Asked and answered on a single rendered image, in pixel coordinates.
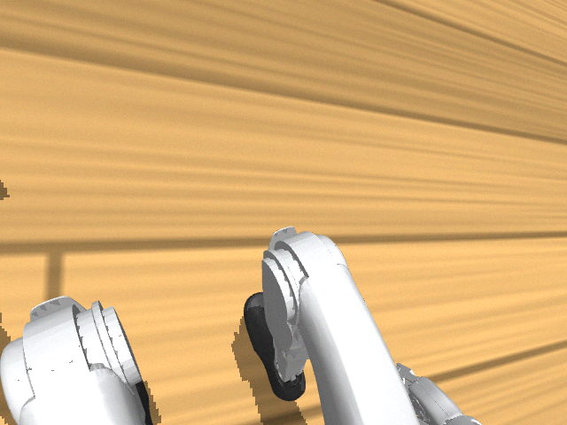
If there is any left robot foot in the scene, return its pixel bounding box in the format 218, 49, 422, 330
136, 381, 153, 425

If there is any right robot hand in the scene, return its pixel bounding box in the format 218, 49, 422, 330
396, 363, 464, 425

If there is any right robot foot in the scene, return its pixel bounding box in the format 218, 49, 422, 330
244, 292, 306, 401

